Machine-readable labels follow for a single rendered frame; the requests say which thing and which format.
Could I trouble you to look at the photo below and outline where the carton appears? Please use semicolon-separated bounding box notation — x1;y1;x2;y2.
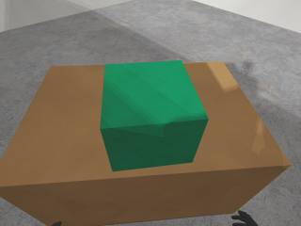
100;60;209;172

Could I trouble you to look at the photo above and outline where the robot right hand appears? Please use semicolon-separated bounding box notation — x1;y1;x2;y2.
231;210;258;226

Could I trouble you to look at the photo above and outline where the pedestal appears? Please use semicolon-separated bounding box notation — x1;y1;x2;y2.
0;61;292;226

